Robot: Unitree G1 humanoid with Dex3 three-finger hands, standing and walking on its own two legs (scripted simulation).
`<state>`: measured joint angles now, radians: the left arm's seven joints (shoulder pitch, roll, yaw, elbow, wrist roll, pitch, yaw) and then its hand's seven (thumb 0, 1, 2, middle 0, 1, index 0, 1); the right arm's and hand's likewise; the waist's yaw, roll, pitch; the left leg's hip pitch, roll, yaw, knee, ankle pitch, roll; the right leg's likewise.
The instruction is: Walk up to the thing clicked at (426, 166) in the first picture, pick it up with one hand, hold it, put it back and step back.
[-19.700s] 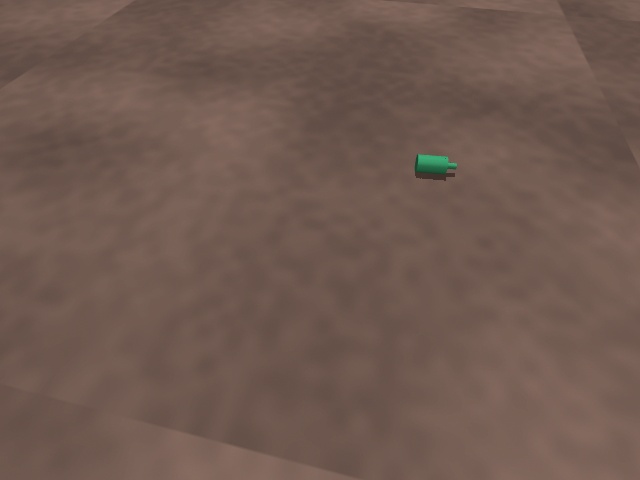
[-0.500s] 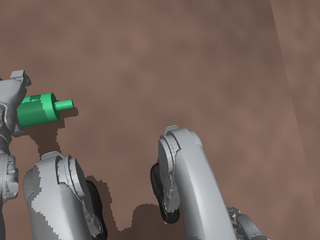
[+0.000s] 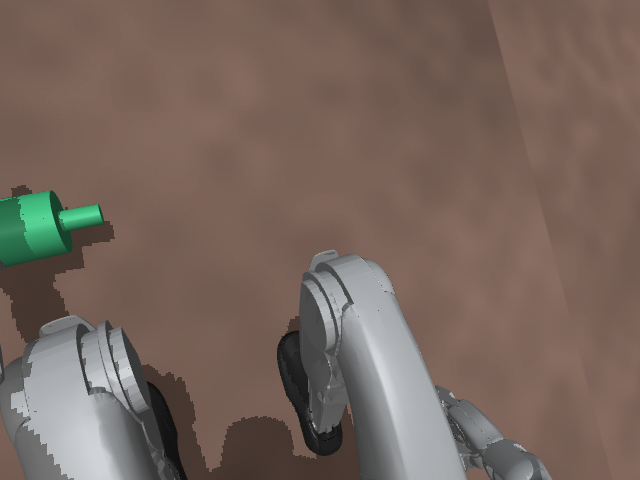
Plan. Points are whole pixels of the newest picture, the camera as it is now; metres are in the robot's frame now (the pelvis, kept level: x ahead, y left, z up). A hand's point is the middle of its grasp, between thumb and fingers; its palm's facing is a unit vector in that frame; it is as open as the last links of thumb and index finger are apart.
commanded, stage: rest palm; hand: left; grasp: from above
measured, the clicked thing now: (20, 229) +0.44 +0.27 -0.26
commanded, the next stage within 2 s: close in 0.22 s
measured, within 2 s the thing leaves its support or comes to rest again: neither
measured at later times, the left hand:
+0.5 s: hand out of the picture +0.43 +0.29 -0.23, palm faces -0.43 -0.08 -0.90, open 13.5 cm
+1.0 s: hand out of the picture +0.42 +0.29 -0.24, palm faces -0.46 -0.11 -0.88, open 12.2 cm
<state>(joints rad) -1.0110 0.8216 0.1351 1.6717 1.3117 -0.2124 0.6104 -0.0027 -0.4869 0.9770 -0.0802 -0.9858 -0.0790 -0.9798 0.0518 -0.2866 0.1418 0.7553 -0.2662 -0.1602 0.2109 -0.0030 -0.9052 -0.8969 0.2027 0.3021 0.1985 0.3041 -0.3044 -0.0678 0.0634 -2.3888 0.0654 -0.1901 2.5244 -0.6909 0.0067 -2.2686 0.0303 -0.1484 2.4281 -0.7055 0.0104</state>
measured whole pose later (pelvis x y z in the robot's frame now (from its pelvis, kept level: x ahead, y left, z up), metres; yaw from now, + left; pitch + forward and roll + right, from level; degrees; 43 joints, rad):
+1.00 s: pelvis +0.00 +0.00 +0.00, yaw -3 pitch +27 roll -13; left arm -0.93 0.87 0.10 1.68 1.31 -0.28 0.65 0.00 -0.22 0.82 -0.25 -0.94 -0.27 -0.91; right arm 0.07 -0.31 0.22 0.77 -0.29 -0.25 0.30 0.00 -0.91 -0.90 0.20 0.30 0.20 0.30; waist -0.31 -0.11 0.12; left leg -2.35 0.06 -0.25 2.56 -0.72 0.00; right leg -2.21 0.05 -0.19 2.42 -0.71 0.02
